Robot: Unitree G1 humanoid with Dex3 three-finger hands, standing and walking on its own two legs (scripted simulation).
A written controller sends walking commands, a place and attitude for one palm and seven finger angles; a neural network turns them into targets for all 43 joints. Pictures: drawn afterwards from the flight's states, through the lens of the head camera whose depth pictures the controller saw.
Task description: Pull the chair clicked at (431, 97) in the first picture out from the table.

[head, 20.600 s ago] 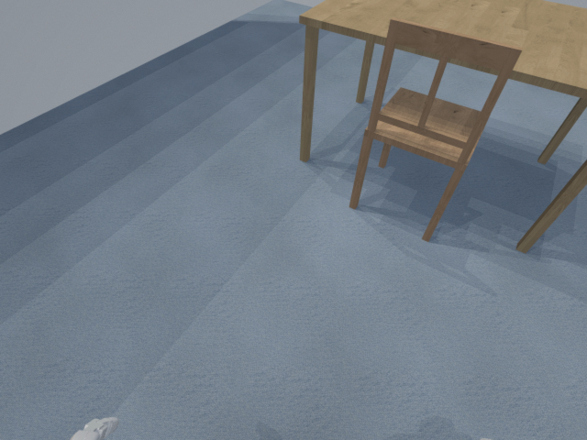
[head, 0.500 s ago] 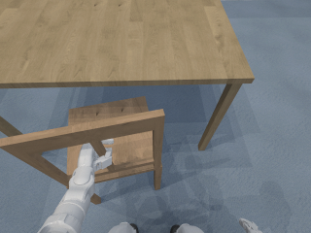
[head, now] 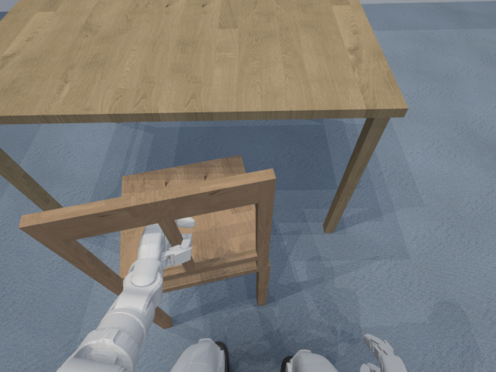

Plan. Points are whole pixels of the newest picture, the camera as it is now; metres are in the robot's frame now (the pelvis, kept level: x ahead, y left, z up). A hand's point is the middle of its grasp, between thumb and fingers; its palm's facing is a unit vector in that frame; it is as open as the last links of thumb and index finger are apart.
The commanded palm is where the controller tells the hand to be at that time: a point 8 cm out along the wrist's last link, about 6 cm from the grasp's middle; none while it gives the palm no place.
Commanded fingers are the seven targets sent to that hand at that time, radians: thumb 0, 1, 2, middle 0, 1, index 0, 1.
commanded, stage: step backward, pulling the chair out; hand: left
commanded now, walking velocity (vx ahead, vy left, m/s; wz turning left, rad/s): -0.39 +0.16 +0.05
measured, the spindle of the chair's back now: (179, 246) +0.35 +0.16 -0.10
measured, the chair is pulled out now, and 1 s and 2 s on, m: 0.17 0.28 0.51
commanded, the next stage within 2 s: stop walking, hand still on the chair in 1.98 s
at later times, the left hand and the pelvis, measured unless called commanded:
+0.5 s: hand (182, 268) +0.29 +0.14 -0.06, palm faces -0.01 -0.98 -0.19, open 5.3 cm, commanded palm +0.27 +0.19 -0.06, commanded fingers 0.00 0.90 0.90 -0.50 -1.45 -0.50 -1.45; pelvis -0.04 +0.01 +0.00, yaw +0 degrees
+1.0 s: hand (180, 309) +0.22 +0.13 -0.06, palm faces +0.07 -0.98 -0.21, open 5.4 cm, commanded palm +0.19 +0.18 -0.06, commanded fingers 0.00 0.90 0.90 -0.50 -1.45 -0.50 -1.45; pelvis -0.12 -0.02 +0.02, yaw -1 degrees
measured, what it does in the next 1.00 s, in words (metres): walks backwards: left foot, then right foot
